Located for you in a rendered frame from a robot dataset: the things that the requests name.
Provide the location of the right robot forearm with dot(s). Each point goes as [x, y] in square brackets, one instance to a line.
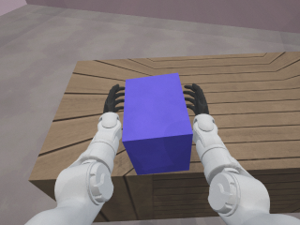
[211, 150]

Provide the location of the pedestal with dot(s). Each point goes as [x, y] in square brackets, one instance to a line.
[254, 99]

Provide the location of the robot left upper arm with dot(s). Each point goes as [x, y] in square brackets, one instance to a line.
[80, 193]

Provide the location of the left robot forearm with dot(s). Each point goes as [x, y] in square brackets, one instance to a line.
[104, 146]

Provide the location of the robot right upper arm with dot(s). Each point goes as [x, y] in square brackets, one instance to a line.
[242, 200]

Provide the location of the left robot hand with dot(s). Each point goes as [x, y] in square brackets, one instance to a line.
[111, 102]

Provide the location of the right robot hand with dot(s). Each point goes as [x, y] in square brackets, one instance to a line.
[199, 100]

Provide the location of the carton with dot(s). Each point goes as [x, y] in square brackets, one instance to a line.
[157, 133]

